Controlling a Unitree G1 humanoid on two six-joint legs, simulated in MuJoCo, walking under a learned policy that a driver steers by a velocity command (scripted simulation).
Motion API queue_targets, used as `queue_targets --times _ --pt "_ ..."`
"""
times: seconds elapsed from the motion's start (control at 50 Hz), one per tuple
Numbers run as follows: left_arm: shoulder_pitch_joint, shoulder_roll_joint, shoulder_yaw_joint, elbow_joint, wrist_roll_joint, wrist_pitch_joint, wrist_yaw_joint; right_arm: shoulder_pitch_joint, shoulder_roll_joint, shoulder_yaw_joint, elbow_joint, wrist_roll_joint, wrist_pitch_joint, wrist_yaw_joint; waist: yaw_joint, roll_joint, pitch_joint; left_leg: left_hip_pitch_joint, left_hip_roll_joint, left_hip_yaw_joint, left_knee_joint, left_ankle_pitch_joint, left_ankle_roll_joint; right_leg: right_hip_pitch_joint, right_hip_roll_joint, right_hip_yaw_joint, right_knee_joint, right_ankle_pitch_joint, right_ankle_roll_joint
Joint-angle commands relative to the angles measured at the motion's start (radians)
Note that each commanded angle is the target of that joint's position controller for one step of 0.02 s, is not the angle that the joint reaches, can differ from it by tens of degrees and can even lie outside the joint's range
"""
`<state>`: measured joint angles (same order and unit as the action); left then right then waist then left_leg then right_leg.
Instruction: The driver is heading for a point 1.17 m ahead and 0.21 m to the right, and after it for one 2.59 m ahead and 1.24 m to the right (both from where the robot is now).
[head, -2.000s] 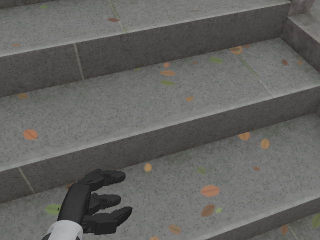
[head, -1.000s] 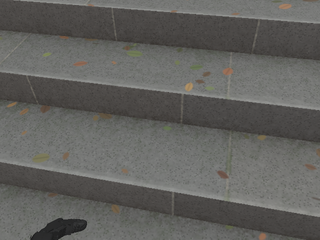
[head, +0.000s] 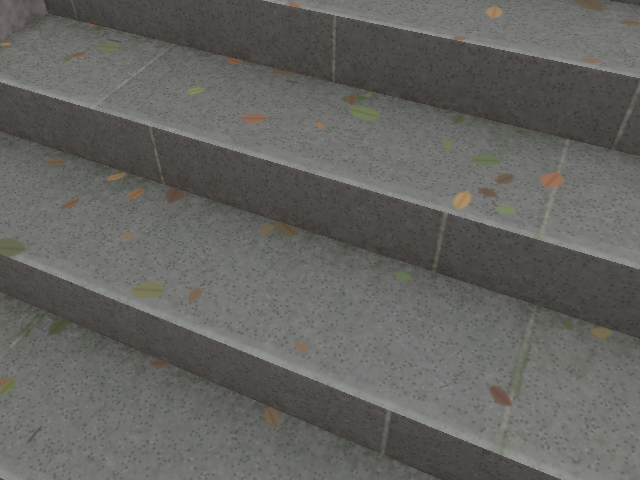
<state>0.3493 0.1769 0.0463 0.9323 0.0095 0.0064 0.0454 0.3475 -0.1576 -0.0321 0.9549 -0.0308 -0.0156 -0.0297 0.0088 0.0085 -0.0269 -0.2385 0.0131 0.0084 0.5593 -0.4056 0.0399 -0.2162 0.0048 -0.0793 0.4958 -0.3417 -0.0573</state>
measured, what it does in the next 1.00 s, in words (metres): climbs: right foot 0.16 m higher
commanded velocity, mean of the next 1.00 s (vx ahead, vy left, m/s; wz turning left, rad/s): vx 0.44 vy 0.00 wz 0.00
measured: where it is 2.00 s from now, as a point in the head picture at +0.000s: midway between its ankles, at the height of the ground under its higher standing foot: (376, 138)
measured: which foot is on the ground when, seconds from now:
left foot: down 0.00-0.56, up 0.58-1.00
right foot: down 0.00-0.10, up 0.12-0.54, down 0.56-1.00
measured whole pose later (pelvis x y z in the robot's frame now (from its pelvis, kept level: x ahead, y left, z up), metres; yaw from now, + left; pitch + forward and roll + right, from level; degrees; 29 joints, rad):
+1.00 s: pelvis +0.44 -0.02 +0.16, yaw -2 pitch +4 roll +1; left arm 0.62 0.08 0.01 1.08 0.02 -0.12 0.02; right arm -0.01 -0.04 0.04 0.62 -0.03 -0.03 0.00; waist 0.08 0.02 0.00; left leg -1.35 0.09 0.12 1.89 -0.38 0.13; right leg -0.03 0.05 -0.10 0.33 -0.38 -0.07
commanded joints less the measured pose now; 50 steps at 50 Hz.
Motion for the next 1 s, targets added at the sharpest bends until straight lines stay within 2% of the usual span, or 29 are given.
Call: queue_targets --times 0.02,0.08,0.1,0.12,0.14,0.16,0.18,0.22,0.3,0.36,0.4,0.46,0.5,0.52,0.54,0.56,0.58,0.6,0.62,0.64,0.68,0.72,0.76,0.8,0.82,0.88,0.94,0.98,1.0 --pt "0.072 0.147 0.042 -0.018 -0.002 0.001 -0.003 -0.031 -0.018 -0.003 -0.087 -0.007 -0.018 0.014 0.027 -0.15 0.147 -0.171 -0.013 0.085 0.082 -0.043 0.017 -0.088 -0.284 0.4 -0.321 -0.629 -0.158" --pt "-0.088 0.134 0.04 -0.048 0.0 0.0 -0.011 0.2 -0.015 -0.006 -0.021 0.006 -0.027 0.022 -0.1 -0.067 0.135 0.166 -0.037 0.092 -0.068 -0.046 0.051 -0.337 -0.185 0.251 -0.169 -0.551 -0.124" --pt "-0.155 0.112 0.038 -0.058 0.005 -0.009 -0.019 0.334 -0.035 -0.013 0.025 0.003 -0.026 0.012 -0.164 0.035 0.119 0.338 0.022 0.0 -0.132 -0.061 0.064 -0.476 -0.115 0.156 0.06 -0.445 -0.105" --pt "-0.18 0.036 0.016 -0.091 -0.016 -0.023 -0.032 0.388 -0.128 -0.034 0.031 -0.005 -0.027 0.003 -0.174 0.292 0.087 0.369 0.224 -0.404 -0.36 -0.428 0.124 -0.611 0.014 -0.013 0.403 -0.264 -0.045" --pt "-0.161 0.068 0.025 -0.09 0.02 -0.034 -0.038 0.331 -0.15 -0.042 0.017 0.005 -0.021 -0.001 -0.136 0.262 0.134 0.256 0.341 -0.658 -0.504 -0.608 0.188 -0.664 -0.008 0.025 0.727 -0.177 -0.025" --pt "-0.187 0.049 0.023 -0.111 0.025 -0.047 -0.038 0.217 -0.151 -0.039 -0.015 0.007 -0.028 -0.001 -0.081 0.148 0.183 0.153 0.358 -0.674 -0.519 -0.556 0.215 -0.726 -0.046 0.066 1.0 -0.087 -0.017" --pt "-0.193 0.037 0.018 -0.113 0.026 -0.058 -0.045 0.187 -0.146 -0.036 -0.009 0.004 -0.042 0.009 -0.055 0.05 0.18 0.134 0.339 -0.596 -0.483 -0.453 0.219 -0.808 -0.055 0.066 1.23 -0.032 -0.019" --pt "-0.166 -0.013 0.001 -0.134 0.027 -0.064 -0.047 0.195 -0.096 -0.016 0.02 -0.001 -0.073 0.025 -0.019 -0.005 0.093 0.169 0.256 -0.414 -0.381 -0.276 0.187 -0.925 -0.061 0.058 1.488 0.007 -0.04" --pt "-0.307 -0.119 -0.057 -0.229 0.006 -0.042 -0.033 0.3 -0.02 0.021 0.116 -0.017 -0.099 0.044 -0.049 0.05 0.13 0.149 0.242 -0.329 -0.321 -0.103 0.172 -1.21 -0.017 0.034 1.855 -0.049 -0.073" --pt "-0.424 -0.101 -0.075 -0.318 0.008 -0.028 -0.03 0.271 -0.042 0.033 0.127 -0.009 -0.109 0.036 -0.03 0.05 0.187 0.075 0.229 -0.271 -0.37 -0.125 0.155 -1.293 -0.039 0.025 1.791 -0.098 -0.065" --pt "-0.556 -0.1 -0.104 -0.408 -0.006 -0.017 -0.029 0.259 -0.034 0.046 0.149 0.022 -0.103 0.018 -0.025 0.044 0.226 -0.054 0.171 -0.184 -0.486 -0.061 0.113 -1.17 -0.071 -0.043 1.486 -0.088 -0.062" --pt "-0.529 -0.085 -0.111 -0.415 -0.009 0.005 -0.026 0.282 -0.088 0.036 0.163 0.048 -0.085 -0.027 -0.045 0.07 0.151 0.065 0.19 -0.095 -0.618 0.582 0.156 -0.893 -0.085 -0.087 1.171 -0.125 -0.081" --pt "-0.378 -0.08 -0.107 -0.35 -0.032 -0.001 -0.035 0.217 -0.115 0.032 0.116 0.064 -0.088 -0.023 0.027 0.071 0.023 0.061 0.177 0.043 -0.452 1.353 0.17 -0.484 -0.008 -0.185 0.889 -0.109 -0.115" --pt "-0.284 -0.07 -0.088 -0.303 -0.039 -0.001 -0.03 0.236 -0.17 0.013 0.104 0.061 -0.09 -0.022 0.071 0.149 -0.101 0.147 0.218 0.035 -0.296 1.724 0.178 -0.343 0.06 -0.197 0.843 -0.17 -0.117" --pt "-0.178 -0.024 -0.066 -0.267 -0.032 -0.013 -0.027 0.22 -0.217 -0.007 0.085 0.056 -0.093 -0.015 0.117 0.179 -0.169 0.239 0.24 0.024 -0.116 1.846 0.162 -0.253 0.096 -0.177 0.714 -0.195 -0.117" --pt "-0.073 0.042 -0.037 -0.238 -0.012 -0.022 -0.022 0.179 -0.232 -0.02 0.067 0.055 -0.105 0.001 0.184 0.217 -0.232 0.196 0.222 0.025 0.117 1.797 0.133 -0.085 0.084 -0.068 0.584 -0.187 -0.136" --pt "0.045 0.134 -0.002 -0.185 0.016 -0.028 -0.014 0.149 -0.195 -0.026 0.007 0.058 -0.124 0.029 0.205 0.056 -0.269 -0.138 0.116 0.016 0.469 1.474 0.091 0.114 -0.085 0.359 0.385 -0.436 -0.216" --pt "0.103 0.22 0.03 -0.134 0.017 -0.01 -0.012 0.05 -0.125 -0.034 -0.053 0.027 -0.133 0.072 0.201 -0.216 -0.252 -0.392 -0.123 -0.044 0.908 0.318 0.061 0.137 -0.262 0.923 -0.098 -0.528 -0.304" --pt "0.0 0.203 0.037 -0.112 0.008 -0.014 -0.012 0.041 -0.043 -0.028 -0.104 -0.017 -0.134 0.085 0.097 -0.174 -0.187 -0.518 -0.088 -0.236 1.203 0.306 0.079 0.036 -0.304 1.046 -0.216 -0.635 -0.254" --pt "-0.09 0.116 0.021 -0.082 0.008 -0.034 -0.021 0.009 -0.009 -0.012 -0.165 -0.028 -0.129 0.084 0.003 -0.077 -0.051 -0.578 -0.048 -0.17 1.274 0.38 0.09 -0.122 -0.293 0.902 -0.198 -0.676 -0.208" --pt "-0.073 -0.042 -0.008 0.004 0.024 -0.07 -0.028 -0.048 0.037 0.001 -0.21 -0.025 -0.108 0.059 -0.046 0.102 0.067 -0.651 -0.011 -0.131 1.31 0.4 0.108 -0.276 -0.254 0.585 -0.091 -0.347 -0.152" --pt "-0.042 -0.104 -0.027 0.07 0.035 -0.109 -0.039 -0.026 0.095 0.028 -0.224 -0.003 -0.069 0.044 -0.089 0.02 0.093 -0.751 -0.024 -0.165 1.441 0.324 0.123 -0.294 -0.211 0.41 -0.123 -0.153 -0.118" --pt "0.012 -0.071 -0.021 0.113 0.017 -0.123 -0.059 -0.077 0.112 0.044 -0.256 -0.002 -0.043 0.035 -0.101 0.014 0.135 -0.882 -0.012 -0.174 1.405 0.263 0.117 -0.265 -0.173 0.275 -0.13 -0.058 -0.09" --pt "-0.01 -0.032 -0.022 0.076 0.003 -0.132 -0.059 -0.121 0.051 0.036 -0.266 -0.001 -0.034 0.043 -0.101 0.043 0.126 -0.792 0.004 -0.056 1.16 0.36 0.091 -0.319 -0.134 0.154 -0.206 0.03 -0.084" --pt "0.026 -0.022 -0.027 0.076 -0.003 -0.138 -0.054 -0.169 0.031 0.031 -0.276 -0.004 -0.038 0.047 -0.079 0.026 0.098 -0.801 0.024 -0.008 1.136 0.405 0.071 -0.269 -0.139 0.159 -0.222 0.102 -0.094" --pt "0.242 0.043 -0.009 0.118 0.005 -0.152 -0.031 -0.306 0.078 0.041 -0.331 -0.013 -0.038 0.02 0.005 -0.058 0.072 -1.122 0.049 0.073 1.369 0.193 0.07 0.081 -0.178 0.232 -0.213 0.346 -0.124" --pt "0.356 0.026 -0.011 0.133 0.029 -0.143 -0.023 -0.499 0.093 0.054 -0.421 -0.014 -0.045 0.016 0.06 -0.054 0.111 -1.413 0.089 0.061 1.479 0.021 0.098 0.327 -0.225 0.27 -0.224 0.294 -0.134" --pt "0.401 0.003 -0.017 0.155 0.009 -0.121 -0.012 -0.668 0.111 0.083 -0.521 -0.001 -0.042 0.028 0.091 -0.057 0.154 -1.351 0.097 0.122 1.306 -0.066 0.091 0.267 -0.199 0.242 -0.348 0.274 -0.113" --pt "0.401 0.006 -0.02 0.146 -0.002 -0.113 0.001 -0.644 0.082 0.085 -0.526 0.01 -0.035 0.042 0.09 -0.07 0.143 -1.209 0.088 0.198 1.141 -0.061 0.084 0.232 -0.19 0.205 -0.455 0.409 -0.144"
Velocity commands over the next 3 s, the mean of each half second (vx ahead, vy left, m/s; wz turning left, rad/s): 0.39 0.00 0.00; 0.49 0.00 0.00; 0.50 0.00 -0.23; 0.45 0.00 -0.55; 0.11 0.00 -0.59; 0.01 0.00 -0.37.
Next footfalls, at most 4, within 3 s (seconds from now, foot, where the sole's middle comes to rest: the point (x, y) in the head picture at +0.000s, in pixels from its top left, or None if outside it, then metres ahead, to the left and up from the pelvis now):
0.56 right None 0.35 -0.08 -0.61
1.10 left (312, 312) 0.75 0.05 -0.45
1.66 right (428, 164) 1.00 -0.18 -0.28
2.10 left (367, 1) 1.39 -0.06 -0.12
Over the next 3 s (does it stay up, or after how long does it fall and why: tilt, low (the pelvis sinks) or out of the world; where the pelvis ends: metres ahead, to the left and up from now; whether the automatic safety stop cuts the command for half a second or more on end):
stays up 1.21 -0.12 0.50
